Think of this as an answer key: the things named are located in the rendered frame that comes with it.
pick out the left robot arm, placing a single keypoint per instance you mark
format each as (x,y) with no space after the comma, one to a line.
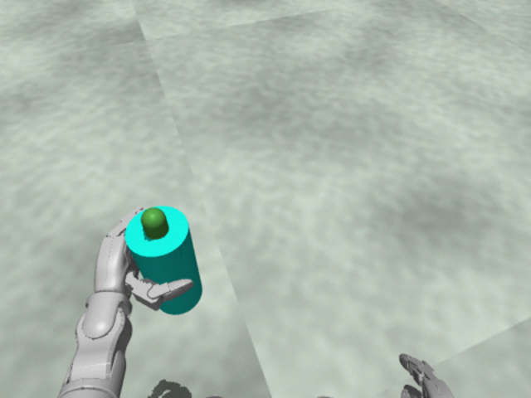
(102,335)

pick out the right robot hand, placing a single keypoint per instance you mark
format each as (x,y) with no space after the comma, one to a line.
(424,375)

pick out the bottle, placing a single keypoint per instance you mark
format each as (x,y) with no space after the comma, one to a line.
(160,241)

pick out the left robot hand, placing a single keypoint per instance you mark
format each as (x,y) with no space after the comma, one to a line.
(116,270)

